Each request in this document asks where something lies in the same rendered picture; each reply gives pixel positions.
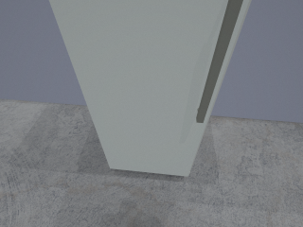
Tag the fridge door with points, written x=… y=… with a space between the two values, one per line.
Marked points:
x=142 y=67

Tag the handle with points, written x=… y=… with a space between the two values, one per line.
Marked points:
x=230 y=18

